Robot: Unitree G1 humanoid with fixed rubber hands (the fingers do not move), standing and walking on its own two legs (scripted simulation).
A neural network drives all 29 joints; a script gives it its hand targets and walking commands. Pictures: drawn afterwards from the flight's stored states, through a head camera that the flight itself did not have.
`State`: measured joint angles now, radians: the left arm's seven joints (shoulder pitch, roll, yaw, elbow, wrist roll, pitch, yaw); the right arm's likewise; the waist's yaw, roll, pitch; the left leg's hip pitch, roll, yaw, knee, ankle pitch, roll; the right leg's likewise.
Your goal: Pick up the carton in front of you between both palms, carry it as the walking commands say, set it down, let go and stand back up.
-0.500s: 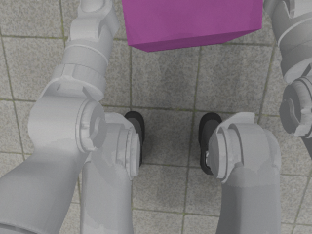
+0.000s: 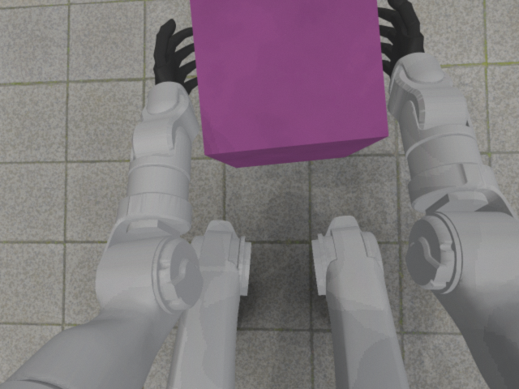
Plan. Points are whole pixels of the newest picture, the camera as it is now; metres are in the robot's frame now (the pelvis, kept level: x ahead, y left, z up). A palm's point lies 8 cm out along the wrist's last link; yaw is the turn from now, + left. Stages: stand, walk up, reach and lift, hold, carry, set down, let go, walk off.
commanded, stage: reach and lift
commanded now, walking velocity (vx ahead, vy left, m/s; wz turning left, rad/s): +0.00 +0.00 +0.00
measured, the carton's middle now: (285, 91) +0.52 -0.02 -0.15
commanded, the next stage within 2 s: none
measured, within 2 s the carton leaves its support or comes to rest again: neither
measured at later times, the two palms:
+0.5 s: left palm (106, 58) +0.48 +0.13 +0.07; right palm (466, 29) +0.48 -0.17 +0.06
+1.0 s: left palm out of the picture +0.44 +0.14 +0.23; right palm out of the picture +0.43 -0.16 +0.23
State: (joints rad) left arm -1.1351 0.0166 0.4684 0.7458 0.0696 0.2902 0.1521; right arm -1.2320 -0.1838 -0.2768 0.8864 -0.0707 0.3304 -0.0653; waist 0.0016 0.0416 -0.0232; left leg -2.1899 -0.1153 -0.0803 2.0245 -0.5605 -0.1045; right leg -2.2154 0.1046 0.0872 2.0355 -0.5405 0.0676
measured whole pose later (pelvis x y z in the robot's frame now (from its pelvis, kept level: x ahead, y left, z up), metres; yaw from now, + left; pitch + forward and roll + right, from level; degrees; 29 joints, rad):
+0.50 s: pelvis +0.02 +0.00 +0.12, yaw -1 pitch +41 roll +1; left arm -0.89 -0.07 0.46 0.60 0.16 0.36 0.10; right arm -0.95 -0.04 -0.36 0.69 -0.18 0.39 -0.03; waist 0.00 0.02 -0.19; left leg -1.84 -0.12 -0.10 1.63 -0.51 -0.08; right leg -1.85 0.11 0.11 1.64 -0.49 0.06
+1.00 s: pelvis +0.07 +0.00 +0.26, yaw -2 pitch +26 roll +0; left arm -0.53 -0.12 0.37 0.61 0.17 0.30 0.08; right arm -0.55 0.07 -0.33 0.65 -0.19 0.33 -0.04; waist 0.01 0.02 -0.22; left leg -1.12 -0.09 -0.14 1.12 -0.44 -0.04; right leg -1.14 0.08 0.12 1.12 -0.43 0.04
